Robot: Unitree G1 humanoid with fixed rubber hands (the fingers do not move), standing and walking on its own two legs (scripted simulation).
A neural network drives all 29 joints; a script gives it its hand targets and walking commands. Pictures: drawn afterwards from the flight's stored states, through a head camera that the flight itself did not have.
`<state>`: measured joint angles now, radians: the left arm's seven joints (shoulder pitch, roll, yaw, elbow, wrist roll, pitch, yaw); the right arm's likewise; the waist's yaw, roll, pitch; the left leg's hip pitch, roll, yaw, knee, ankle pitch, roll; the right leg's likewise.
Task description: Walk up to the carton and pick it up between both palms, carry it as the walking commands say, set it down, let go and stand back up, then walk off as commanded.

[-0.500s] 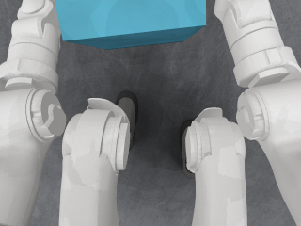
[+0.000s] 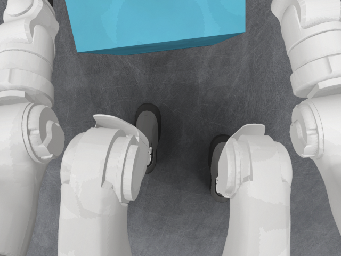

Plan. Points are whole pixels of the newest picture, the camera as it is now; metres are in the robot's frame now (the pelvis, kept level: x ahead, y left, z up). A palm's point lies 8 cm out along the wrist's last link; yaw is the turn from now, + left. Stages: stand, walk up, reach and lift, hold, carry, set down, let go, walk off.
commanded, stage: set down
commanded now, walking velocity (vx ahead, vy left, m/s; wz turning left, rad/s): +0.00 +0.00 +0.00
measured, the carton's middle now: out of the picture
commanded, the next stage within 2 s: let go in 1.32 s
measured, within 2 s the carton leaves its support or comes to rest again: neither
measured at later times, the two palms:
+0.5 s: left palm out of the picture +0.50 +0.30 -0.05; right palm out of the picture +0.59 -0.09 -0.04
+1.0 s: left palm out of the picture +0.50 +0.31 +0.11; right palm out of the picture +0.59 -0.10 +0.11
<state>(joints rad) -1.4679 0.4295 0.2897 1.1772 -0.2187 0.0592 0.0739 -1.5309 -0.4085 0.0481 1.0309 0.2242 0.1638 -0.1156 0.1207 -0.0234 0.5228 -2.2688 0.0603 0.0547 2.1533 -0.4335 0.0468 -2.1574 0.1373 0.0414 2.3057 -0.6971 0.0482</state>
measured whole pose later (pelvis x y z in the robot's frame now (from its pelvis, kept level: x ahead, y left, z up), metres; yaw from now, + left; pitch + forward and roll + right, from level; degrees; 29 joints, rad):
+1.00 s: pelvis +0.00 +0.00 +0.23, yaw +2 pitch +28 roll -2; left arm -1.31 0.41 0.30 0.61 -0.17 0.41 0.08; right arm -1.40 -0.43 -0.14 0.68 0.16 0.42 -0.08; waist 0.12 -0.02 0.52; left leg -1.59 -0.02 -0.03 1.41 -0.31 0.01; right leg -1.47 0.07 0.00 1.51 -0.52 0.01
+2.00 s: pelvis +0.06 +0.01 +0.38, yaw +3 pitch +11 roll -1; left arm -0.16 0.23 0.10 0.43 0.01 0.14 -0.07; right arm -0.28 -0.15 -0.17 0.49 -0.06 0.14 -0.03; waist 0.07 0.01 0.24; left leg -0.72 -0.03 -0.01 0.73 -0.20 0.03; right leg -0.61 0.04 0.05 0.77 -0.35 0.02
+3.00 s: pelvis +0.15 +0.00 +0.41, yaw +3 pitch -2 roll +1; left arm 0.31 0.30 0.06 0.68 0.03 0.02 0.00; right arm 0.25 -0.26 -0.05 0.79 -0.04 0.01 0.01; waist 0.01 -0.05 -0.11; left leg -0.24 -0.03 -0.01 0.55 -0.28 0.01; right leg -0.11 0.03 0.06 0.53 -0.39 -0.02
